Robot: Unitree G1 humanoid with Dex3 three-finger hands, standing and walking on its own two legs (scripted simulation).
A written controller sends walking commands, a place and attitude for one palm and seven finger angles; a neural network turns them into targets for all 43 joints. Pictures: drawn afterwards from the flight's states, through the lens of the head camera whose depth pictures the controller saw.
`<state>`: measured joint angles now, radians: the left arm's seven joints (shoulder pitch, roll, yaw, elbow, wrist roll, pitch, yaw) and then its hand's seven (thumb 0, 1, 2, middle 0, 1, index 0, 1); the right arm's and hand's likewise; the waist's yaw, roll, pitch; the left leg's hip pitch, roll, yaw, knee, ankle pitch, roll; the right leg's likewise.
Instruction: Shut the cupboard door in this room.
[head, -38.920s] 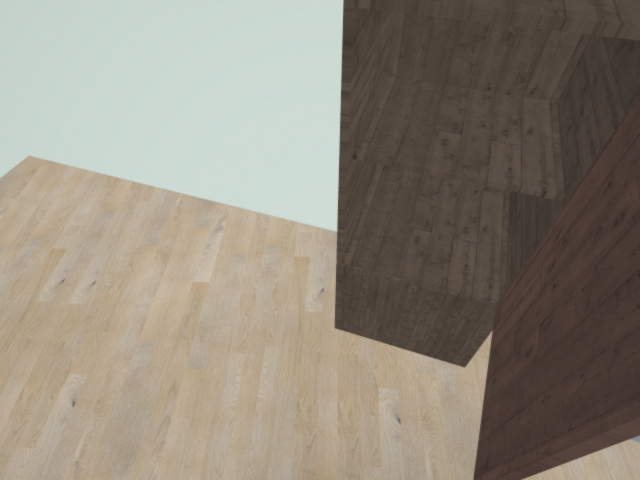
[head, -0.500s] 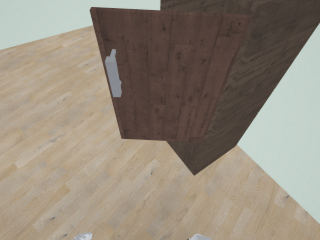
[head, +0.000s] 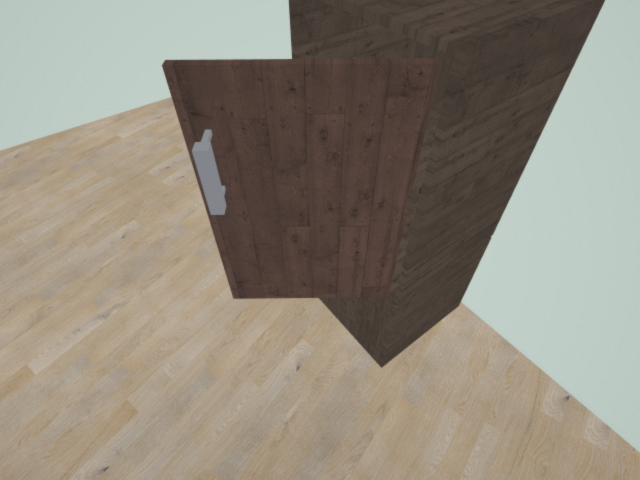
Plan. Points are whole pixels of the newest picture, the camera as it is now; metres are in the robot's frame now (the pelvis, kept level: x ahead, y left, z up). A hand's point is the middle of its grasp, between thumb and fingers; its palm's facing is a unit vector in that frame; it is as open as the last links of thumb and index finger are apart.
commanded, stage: come to a stop and stand still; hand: left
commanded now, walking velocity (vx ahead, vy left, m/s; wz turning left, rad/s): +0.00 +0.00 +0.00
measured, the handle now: (213, 172) +0.57 +0.21 +0.07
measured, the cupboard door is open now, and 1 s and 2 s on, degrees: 53 53 53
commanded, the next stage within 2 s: look again from close up in 0.38 s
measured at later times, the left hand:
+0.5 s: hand out of the picture -0.03 +0.13 -0.18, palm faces +0.06 -0.99 -0.14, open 7.4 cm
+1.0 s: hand out of the picture +0.02 +0.22 -0.18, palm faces +0.04 -0.98 -0.21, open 7.4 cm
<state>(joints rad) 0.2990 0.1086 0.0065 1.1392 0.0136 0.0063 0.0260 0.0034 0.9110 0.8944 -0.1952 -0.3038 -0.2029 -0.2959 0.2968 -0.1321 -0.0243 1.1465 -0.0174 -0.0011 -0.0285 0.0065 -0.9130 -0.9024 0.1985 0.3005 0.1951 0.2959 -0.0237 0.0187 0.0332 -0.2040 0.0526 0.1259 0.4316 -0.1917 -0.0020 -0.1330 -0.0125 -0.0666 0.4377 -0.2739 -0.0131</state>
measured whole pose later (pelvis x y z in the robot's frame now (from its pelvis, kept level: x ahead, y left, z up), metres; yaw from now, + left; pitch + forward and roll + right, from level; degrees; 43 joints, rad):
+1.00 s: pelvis -0.01 +0.03 -0.01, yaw +1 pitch -2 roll -1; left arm 0.28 0.21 0.01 1.00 0.03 0.00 0.03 0.00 0.91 0.89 -0.20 -0.30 -0.20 -0.30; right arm 0.21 -0.18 -0.01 1.02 -0.02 -0.01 -0.01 0.01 -0.91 -0.90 0.20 0.30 0.20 0.30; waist 0.00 -0.02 0.00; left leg -0.26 0.03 0.11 0.52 -0.22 0.04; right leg -0.16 -0.04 -0.08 0.49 -0.28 0.02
